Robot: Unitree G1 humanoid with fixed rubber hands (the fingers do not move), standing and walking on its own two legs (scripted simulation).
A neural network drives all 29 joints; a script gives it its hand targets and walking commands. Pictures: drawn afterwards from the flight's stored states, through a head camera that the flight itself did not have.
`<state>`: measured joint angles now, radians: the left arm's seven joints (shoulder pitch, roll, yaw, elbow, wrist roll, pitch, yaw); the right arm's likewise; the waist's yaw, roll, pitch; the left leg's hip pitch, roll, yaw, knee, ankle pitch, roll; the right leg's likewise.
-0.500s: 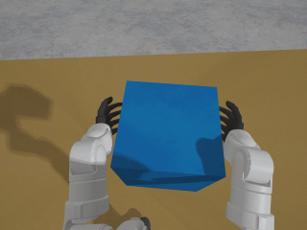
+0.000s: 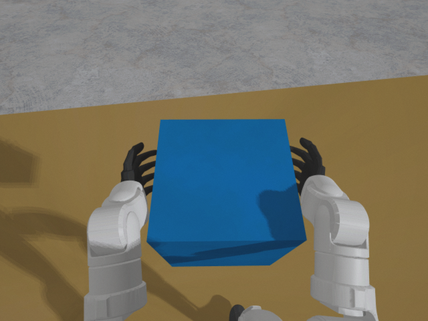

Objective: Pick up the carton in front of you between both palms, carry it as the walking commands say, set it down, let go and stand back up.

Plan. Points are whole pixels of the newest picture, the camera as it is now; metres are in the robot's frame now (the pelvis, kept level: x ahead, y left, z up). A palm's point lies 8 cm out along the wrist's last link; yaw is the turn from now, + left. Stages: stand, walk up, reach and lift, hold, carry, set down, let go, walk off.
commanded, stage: carry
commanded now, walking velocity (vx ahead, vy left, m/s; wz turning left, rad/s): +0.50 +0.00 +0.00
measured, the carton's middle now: (221, 201) +0.33 -0.01 +0.03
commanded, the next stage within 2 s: none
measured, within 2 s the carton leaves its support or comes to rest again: neither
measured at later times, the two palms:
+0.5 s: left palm (148, 89) +0.63 +0.15 +0.08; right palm (265, 86) +0.64 -0.15 +0.07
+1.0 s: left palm (162, 42) +0.94 +0.15 +0.04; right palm (251, 40) +0.94 -0.15 +0.05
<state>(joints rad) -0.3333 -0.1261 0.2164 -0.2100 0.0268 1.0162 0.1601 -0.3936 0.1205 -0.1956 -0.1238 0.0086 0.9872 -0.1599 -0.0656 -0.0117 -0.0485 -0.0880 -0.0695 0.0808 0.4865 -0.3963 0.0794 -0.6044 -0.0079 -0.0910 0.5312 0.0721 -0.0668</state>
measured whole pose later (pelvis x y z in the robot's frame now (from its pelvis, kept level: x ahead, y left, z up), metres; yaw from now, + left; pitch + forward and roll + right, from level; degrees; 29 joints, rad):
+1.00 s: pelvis +0.62 +0.01 -0.05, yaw +0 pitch +5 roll +0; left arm -0.34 -0.13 0.22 -0.19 0.03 1.01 0.16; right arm -0.39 0.12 -0.20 -0.10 0.01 0.98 -0.16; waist -0.06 -0.01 -0.05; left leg -0.12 -0.07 0.08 0.47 -0.35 0.08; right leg -0.65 -0.03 -0.06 0.62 0.03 -0.05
